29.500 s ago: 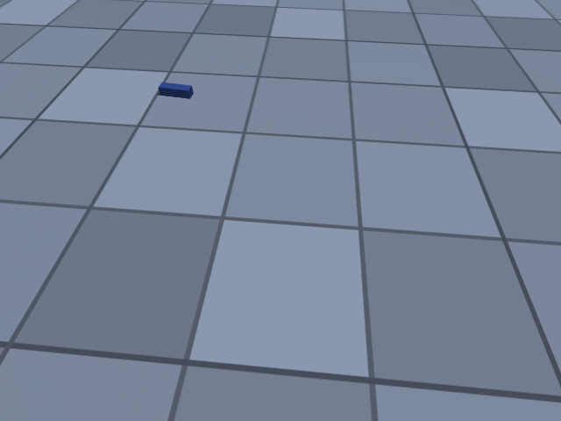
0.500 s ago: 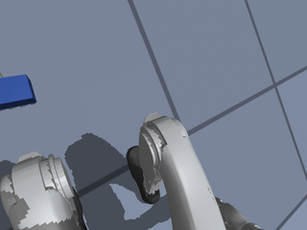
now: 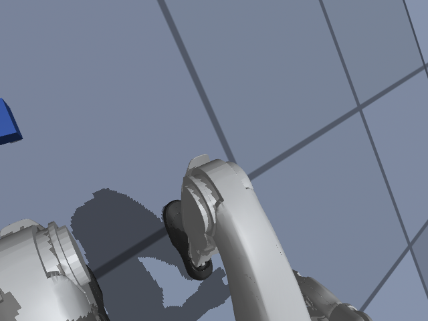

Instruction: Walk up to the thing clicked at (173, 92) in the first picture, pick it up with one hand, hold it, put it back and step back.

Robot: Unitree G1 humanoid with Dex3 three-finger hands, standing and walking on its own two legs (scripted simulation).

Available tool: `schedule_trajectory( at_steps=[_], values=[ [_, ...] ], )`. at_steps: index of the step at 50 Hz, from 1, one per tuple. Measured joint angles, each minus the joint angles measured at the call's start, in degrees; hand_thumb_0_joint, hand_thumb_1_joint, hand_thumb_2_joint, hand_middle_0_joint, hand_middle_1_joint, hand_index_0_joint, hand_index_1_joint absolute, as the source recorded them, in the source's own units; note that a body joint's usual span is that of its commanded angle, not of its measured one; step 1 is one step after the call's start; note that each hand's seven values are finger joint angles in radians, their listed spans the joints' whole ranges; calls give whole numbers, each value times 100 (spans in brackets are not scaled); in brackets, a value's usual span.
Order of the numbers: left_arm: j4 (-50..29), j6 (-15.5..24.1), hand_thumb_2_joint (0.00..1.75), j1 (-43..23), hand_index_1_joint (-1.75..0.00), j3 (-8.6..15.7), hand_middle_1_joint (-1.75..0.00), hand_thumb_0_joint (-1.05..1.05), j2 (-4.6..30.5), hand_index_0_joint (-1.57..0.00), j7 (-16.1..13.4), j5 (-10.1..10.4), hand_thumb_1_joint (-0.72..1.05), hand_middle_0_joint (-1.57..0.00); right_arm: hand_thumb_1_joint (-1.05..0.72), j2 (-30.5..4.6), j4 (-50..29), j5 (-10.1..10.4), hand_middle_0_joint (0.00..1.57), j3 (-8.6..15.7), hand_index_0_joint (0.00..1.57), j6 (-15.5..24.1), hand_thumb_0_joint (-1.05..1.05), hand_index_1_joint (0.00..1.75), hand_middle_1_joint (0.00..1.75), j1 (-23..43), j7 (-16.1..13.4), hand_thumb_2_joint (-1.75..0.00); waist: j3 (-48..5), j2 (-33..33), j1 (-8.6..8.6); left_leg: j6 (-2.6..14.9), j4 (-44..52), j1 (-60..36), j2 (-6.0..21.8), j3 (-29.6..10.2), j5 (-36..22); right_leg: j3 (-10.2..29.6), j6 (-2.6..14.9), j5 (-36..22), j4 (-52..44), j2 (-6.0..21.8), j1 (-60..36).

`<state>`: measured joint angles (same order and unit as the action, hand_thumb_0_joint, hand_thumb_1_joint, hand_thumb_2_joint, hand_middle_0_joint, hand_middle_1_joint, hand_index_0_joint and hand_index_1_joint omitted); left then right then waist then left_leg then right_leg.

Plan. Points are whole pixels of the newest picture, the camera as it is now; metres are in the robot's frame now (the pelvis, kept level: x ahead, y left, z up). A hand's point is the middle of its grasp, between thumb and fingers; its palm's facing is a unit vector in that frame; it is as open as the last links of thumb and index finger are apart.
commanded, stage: open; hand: left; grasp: from above
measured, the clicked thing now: out of the picture +0.47 +0.28 -0.28
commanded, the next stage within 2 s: withdraw in 0.96 s
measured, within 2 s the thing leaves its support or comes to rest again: neither
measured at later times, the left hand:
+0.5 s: hand out of the picture +0.46 +0.28 -0.25, palm faces -0.46 -0.09 -0.88, open 11.5 cm
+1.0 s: hand out of the picture +0.45 +0.28 -0.25, palm faces -0.48 -0.09 -0.87, open 13.6 cm
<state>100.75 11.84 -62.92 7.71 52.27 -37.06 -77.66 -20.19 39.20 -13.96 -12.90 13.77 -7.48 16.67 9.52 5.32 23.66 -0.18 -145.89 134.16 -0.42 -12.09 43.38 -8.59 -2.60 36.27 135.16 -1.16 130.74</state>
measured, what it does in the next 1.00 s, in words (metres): stands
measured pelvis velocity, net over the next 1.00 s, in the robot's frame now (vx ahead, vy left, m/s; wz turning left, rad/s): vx -0.01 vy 0.00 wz -0.02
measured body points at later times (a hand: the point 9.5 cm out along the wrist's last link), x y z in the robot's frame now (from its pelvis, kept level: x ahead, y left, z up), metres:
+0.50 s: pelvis +0.00 +0.00 +0.00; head +0.28 +0.11 +0.33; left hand +0.48 +0.28 -0.20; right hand +0.02 -0.26 -0.05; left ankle +0.05 +0.12 -0.27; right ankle +0.12 -0.12 -0.27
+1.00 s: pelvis -0.01 +0.00 +0.00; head +0.28 +0.11 +0.33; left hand +0.48 +0.28 -0.20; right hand +0.02 -0.26 -0.05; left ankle +0.05 +0.12 -0.27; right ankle +0.12 -0.12 -0.27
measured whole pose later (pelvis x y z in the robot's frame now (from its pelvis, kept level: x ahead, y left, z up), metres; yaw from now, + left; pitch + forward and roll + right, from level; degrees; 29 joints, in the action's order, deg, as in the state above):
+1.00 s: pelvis -0.01 +0.00 +0.00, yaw -1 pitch +29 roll -14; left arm 100.3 13.8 -63.1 4.4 55.3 -34.8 -76.3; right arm -20.8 37.4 -13.8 -15.6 13.7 -7.9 15.8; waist 10.9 6.1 23.6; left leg 0.0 -145.6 133.7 -0.3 -13.2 42.2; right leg -9.6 -2.9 34.7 133.8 -1.6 129.6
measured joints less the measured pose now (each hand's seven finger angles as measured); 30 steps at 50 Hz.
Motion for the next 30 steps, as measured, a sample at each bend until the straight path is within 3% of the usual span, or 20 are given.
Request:
schedule_trajectory(
  at_steps=[14,23,30],
  values=[
    [47,166,61,26,-66,-72,-70,-1,184,-61,89,28,3,-60,-91,-100,-9,3,20,-119,20,-22,0,30,30,-70,-99,-89,102,50,12,36,-40,-3,37,-60,-81,-49,-36,-133,-40,-56,-24],
    [77,150,72,-87,-74,-276,-76,-1,249,-44,30,-32,-11,-43,-90,-73,-10,-35,20,-147,21,59,0,30,30,-89,-60,-89,38,102,14,41,-52,1,22,-87,-62,-75,-35,-107,-57,-49,-58],
    [29,62,82,-93,-82,-288,-83,0,241,-33,23,8,-21,-32,-90,-69,-60,-28,20,-168,21,117,0,30,30,-33,8,-89,55,75,10,39,-27,-23,26,-95,-11,-82,-47,-62,-84,-48,-78]
  ],
)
